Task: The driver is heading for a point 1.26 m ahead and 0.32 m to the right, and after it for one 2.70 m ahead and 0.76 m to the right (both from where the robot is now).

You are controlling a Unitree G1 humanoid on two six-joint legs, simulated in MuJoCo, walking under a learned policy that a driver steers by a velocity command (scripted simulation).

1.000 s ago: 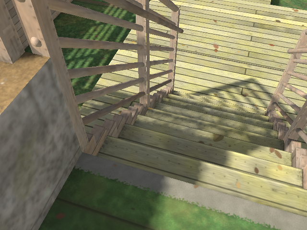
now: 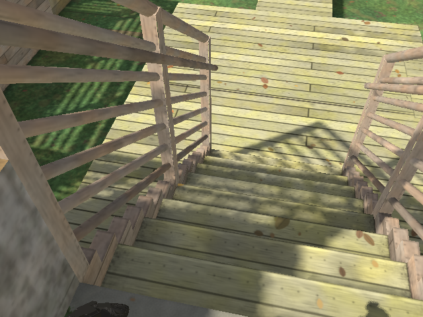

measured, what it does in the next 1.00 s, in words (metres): walks ahead: right foot, then left foot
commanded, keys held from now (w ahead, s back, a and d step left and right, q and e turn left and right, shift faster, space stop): w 0.60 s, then w+e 0.40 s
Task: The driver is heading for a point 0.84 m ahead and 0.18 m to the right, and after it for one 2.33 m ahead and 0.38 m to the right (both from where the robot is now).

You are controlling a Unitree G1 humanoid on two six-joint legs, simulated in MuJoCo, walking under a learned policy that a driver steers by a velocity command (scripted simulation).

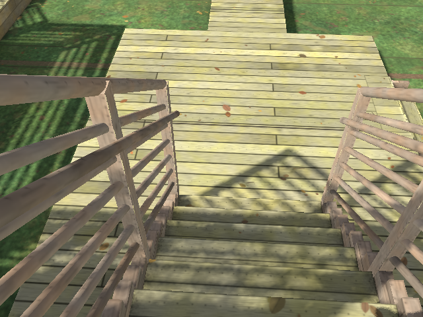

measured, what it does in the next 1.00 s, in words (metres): goes down, turning right: right foot 0.19 m lower, then left foot 0.19 m lower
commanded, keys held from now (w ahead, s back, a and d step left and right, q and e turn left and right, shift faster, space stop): w+e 0.54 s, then w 0.46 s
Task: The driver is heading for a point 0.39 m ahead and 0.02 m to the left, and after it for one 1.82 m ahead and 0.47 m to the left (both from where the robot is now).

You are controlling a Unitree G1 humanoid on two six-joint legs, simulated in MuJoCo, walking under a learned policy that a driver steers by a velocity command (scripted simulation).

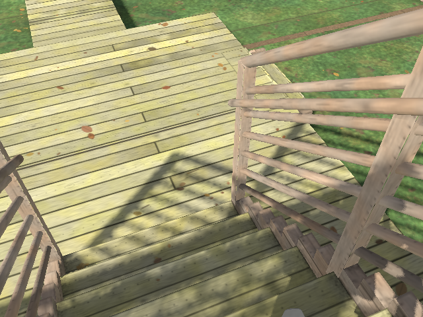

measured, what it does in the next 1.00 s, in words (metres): goes down: right foot 0.19 m lower, then left foot 0.19 m lower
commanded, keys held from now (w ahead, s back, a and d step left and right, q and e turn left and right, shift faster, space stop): w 0.28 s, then no key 0.72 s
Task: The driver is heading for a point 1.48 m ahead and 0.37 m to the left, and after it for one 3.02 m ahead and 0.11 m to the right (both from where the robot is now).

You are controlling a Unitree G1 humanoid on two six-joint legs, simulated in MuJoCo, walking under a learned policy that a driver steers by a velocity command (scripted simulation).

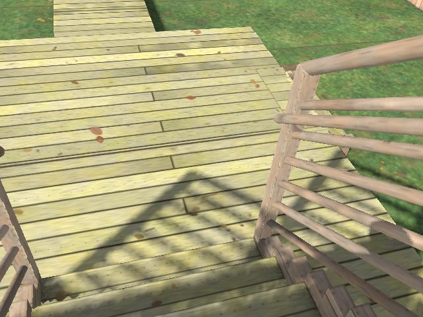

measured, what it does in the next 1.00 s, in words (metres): steps to the right: right foot 0.19 m higher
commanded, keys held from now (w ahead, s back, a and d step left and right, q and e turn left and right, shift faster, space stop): no key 0.48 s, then q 0.04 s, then w+q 0.48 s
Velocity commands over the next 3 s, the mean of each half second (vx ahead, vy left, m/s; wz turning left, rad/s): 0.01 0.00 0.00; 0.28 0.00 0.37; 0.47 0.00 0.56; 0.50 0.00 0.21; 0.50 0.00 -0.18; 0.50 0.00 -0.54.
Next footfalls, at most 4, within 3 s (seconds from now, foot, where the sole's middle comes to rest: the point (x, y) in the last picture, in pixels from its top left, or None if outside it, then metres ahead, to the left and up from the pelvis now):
0.46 right None -0.05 -0.16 -0.58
1.22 left None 0.14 0.04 -0.76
1.54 right None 0.44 -0.08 -0.95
2.10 left None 0.61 0.28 -1.14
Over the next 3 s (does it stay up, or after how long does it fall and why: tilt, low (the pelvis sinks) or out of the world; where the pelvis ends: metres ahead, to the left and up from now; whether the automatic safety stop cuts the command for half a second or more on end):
stays up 1.01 0.32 -0.71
